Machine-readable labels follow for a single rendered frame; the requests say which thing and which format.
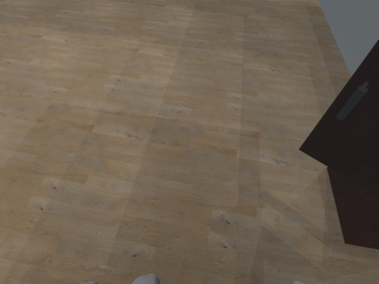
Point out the handle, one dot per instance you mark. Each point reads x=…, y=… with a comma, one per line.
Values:
x=355, y=98

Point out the cupboard door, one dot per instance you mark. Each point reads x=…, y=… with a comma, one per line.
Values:
x=351, y=147

